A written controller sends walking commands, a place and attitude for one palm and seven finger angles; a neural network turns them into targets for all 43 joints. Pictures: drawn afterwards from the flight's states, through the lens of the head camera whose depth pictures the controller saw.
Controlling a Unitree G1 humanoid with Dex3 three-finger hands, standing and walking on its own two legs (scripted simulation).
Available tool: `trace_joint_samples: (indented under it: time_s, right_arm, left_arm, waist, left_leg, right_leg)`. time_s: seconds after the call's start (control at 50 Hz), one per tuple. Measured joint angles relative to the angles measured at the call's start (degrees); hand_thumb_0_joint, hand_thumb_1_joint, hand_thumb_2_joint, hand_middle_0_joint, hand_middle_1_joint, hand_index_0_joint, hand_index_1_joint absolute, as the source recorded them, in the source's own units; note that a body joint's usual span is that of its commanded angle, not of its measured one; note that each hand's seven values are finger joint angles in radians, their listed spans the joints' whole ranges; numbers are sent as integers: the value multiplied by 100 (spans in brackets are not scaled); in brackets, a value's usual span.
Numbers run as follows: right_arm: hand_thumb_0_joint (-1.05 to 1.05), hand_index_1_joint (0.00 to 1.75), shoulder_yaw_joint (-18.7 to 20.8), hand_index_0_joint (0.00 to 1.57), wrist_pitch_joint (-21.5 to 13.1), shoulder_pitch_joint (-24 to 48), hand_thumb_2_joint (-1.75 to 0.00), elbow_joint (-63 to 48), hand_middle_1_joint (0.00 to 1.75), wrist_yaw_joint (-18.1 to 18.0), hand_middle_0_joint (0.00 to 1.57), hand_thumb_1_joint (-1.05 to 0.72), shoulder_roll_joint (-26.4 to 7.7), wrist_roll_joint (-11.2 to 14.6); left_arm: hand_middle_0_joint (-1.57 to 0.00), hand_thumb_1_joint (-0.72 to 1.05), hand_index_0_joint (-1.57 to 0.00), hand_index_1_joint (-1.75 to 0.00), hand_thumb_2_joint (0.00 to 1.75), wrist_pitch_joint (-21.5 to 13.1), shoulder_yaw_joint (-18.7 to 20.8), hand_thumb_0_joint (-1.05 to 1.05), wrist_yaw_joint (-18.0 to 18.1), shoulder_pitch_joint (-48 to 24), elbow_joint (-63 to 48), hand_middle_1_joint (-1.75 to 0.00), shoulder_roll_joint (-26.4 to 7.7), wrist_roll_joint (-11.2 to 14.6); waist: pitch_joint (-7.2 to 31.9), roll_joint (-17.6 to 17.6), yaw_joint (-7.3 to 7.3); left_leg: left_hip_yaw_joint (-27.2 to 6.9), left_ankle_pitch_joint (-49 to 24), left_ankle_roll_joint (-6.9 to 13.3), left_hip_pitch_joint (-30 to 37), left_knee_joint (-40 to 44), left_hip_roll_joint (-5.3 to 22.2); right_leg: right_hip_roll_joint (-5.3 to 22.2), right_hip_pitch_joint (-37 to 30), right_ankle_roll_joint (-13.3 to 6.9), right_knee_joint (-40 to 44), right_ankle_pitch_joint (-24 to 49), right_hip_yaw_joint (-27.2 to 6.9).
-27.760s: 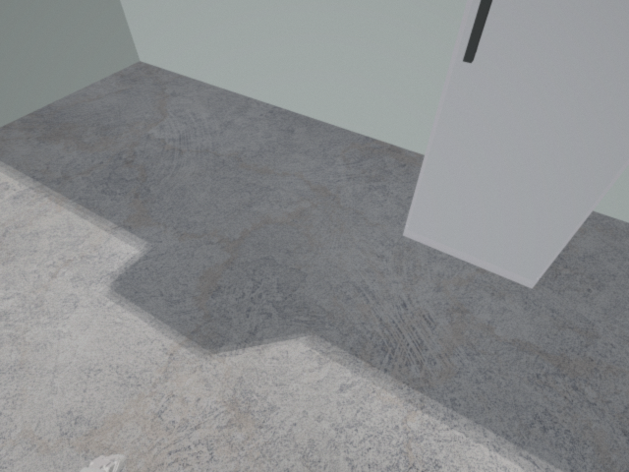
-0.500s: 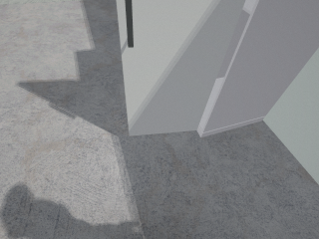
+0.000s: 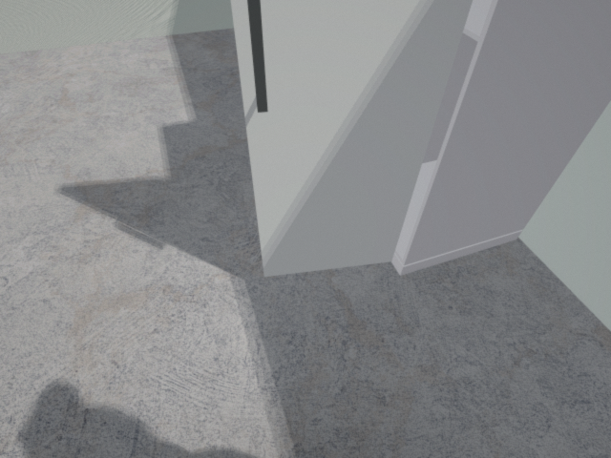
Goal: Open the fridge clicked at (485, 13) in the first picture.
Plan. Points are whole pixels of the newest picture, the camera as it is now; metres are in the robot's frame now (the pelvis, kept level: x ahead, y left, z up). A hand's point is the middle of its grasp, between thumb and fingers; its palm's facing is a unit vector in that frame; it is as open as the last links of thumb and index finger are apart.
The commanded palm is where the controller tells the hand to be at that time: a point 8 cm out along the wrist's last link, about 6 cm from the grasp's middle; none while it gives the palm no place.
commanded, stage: let the arm hang, fingers relaxed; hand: left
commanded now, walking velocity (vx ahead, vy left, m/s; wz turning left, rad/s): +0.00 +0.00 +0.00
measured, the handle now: (254, 15) +0.82 +0.15 +0.23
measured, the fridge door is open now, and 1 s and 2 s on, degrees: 79 79 79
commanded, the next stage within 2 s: look to check the result in 0.26 s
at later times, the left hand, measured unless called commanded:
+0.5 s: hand out of the picture +0.09 +0.24 -0.15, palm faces -0.05 -0.94 -0.33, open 7.4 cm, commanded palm none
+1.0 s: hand out of the picture +0.11 +0.22 -0.15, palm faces -0.04 -0.95 -0.32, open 7.4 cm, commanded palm none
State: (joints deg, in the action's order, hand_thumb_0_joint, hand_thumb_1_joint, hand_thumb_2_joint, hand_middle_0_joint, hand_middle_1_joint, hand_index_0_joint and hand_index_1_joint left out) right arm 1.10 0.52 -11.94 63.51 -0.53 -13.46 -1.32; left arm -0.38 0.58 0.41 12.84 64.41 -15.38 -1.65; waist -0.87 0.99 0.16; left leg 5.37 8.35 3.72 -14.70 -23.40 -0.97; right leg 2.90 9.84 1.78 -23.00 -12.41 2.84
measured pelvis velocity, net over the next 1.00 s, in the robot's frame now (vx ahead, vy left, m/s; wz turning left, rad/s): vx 0.04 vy -0.02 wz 0.01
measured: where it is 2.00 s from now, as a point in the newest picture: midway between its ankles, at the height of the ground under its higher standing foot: outside the picture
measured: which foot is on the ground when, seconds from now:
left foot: down 0.00-1.00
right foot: down 0.00-1.00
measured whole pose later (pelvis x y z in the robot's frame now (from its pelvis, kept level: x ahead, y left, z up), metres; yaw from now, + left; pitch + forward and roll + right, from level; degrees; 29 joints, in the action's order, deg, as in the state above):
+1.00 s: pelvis +0.04 -0.02 +0.01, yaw +0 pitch +0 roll +0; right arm -0.1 -0.5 -5.2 64.7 -0.3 -18.5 -0.8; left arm -1.5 -0.2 -0.1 6.7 65.4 -18.7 -1.1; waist -1.5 0.1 0.4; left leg 4.3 8.3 1.5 -8.5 -16.9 -0.3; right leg 1.7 3.0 0.7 -15.5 -12.3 3.8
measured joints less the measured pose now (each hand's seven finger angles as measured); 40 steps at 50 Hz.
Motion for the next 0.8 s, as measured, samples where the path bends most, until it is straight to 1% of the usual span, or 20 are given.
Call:
trace_joint_samples:
  time_s: [0.18,0.38,0.56,0.8]
  right_arm:
    - [1,30,23,21,-81,324,-89,9,30,33,20,-91,-355,6]
    - [1,30,-24,20,-105,544,-89,43,30,48,20,-91,-625,28]
    - [1,30,-83,20,-94,631,-89,87,30,56,20,-91,-634,44]
    - [1,30,-121,21,-97,696,-89,120,30,45,20,-91,-529,50]
  left_arm:
    - [-20,90,-20,-30,90,-77,-22,1,-59,-456,-99,-30,-191,3]
    - [-20,90,-20,-30,90,-87,-62,1,-95,-614,-9,-30,-415,26]
    - [-20,90,-20,-30,90,-81,-91,1,-96,-608,91,-30,-480,46]
    - [-20,90,-20,-30,90,-91,-102,1,-78,-596,132,-30,-383,52]
  waist:
    - [27,-82,52]
    - [-23,-121,75]
    - [-79,-111,47]
    - [-101,-89,18]
  left_leg:
    - [24,-112,-1,169,277,-33]
    - [-8,-145,-49,334,477,-21]
    - [-53,-119,-100,429,564,-1]
    - [-89,-58,-166,531,625,27]
  right_leg:
    - [19,-132,38,215,91,-23]
    - [-11,-328,23,470,141,9]
    - [-42,-462,-13,616,130,52]
    - [-79,-586,-62,710,70,83]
